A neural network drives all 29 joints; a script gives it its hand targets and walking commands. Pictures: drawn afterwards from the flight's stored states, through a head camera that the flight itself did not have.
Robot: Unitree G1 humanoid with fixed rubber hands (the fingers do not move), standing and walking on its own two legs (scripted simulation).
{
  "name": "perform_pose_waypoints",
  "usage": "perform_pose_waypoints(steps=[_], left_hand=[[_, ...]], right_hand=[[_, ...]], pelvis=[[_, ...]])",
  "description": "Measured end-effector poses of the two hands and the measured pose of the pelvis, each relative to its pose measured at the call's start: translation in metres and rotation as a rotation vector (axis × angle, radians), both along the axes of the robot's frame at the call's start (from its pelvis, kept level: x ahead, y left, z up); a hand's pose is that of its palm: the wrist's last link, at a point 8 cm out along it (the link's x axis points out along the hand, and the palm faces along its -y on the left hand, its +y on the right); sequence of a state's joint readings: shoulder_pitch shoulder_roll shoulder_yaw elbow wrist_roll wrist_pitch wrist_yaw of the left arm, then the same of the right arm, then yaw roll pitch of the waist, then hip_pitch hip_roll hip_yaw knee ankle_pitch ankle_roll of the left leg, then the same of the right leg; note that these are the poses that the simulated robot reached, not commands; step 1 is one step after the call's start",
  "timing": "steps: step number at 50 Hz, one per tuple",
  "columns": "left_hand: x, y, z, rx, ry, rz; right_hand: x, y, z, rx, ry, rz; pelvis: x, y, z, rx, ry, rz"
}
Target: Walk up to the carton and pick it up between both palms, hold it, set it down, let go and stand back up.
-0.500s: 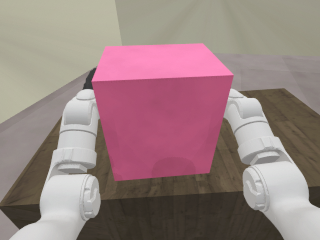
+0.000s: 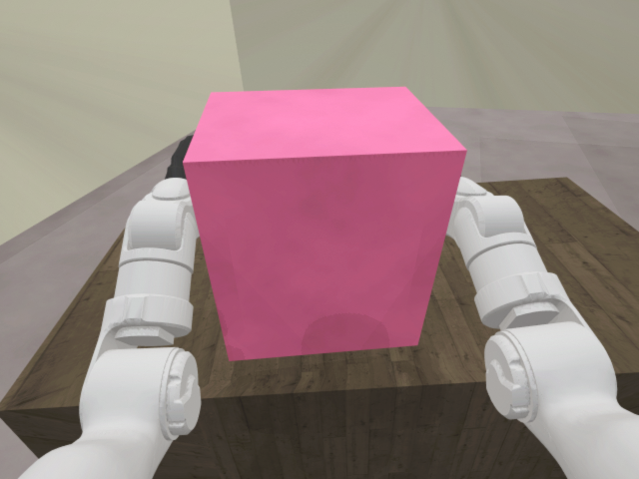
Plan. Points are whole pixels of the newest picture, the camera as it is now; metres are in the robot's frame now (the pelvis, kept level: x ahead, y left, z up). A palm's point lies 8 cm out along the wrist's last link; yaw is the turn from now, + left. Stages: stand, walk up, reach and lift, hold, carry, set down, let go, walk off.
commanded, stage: hold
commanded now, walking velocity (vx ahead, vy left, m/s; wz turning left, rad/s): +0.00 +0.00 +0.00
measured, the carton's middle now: (317, 223) +0.35 +0.02 +0.23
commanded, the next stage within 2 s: set down in 0.48 s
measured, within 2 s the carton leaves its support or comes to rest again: neither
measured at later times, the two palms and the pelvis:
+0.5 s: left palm (181, 191) +0.37 +0.18 +0.27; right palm (445, 192) +0.38 -0.14 +0.24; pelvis +0.00 +0.00 +0.00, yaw +0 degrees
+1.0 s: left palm (198, 197) +0.42 +0.18 +0.24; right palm (435, 203) +0.42 -0.15 +0.20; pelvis +0.01 -0.01 +0.00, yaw +0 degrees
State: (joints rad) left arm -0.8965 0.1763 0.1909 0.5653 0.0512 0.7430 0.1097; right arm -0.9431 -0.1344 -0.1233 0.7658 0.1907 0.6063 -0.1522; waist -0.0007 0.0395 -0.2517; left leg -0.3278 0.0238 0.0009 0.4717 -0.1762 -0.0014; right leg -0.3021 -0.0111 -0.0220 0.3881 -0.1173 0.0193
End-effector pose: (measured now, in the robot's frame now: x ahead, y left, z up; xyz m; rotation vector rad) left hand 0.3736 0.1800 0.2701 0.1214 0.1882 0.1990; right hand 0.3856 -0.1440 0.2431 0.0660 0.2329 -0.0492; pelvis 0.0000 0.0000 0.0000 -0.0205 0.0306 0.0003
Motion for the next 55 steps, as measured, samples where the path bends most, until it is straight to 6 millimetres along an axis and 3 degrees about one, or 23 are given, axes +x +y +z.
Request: perform_pose_waypoints(steps=[31,38,49,55], left_hand=[[0.001,-0.001,0.001,0.001,-0.023,-0.002],[0.014,-0.003,-0.003,-0.020,-0.056,-0.010],[0.041,-0.004,-0.030,-0.022,-0.045,-0.019],[0.050,-0.001,-0.031,-0.023,-0.043,-0.020]], right_hand=[[0.000,-0.001,-0.001,0.009,-0.021,-0.002],[0.012,-0.003,-0.010,0.019,-0.051,-0.006],[0.037,-0.004,-0.035,-0.010,-0.043,-0.007],[0.043,0.000,-0.049,-0.043,-0.044,-0.003]], pelvis=[[-0.002,0.000,0.000,0.000,-0.015,0.000],[-0.003,-0.003,0.000,0.004,-0.015,0.001],[0.007,-0.008,0.003,0.010,-0.016,0.001],[0.014,-0.005,0.004,0.006,-0.010,0.002]])
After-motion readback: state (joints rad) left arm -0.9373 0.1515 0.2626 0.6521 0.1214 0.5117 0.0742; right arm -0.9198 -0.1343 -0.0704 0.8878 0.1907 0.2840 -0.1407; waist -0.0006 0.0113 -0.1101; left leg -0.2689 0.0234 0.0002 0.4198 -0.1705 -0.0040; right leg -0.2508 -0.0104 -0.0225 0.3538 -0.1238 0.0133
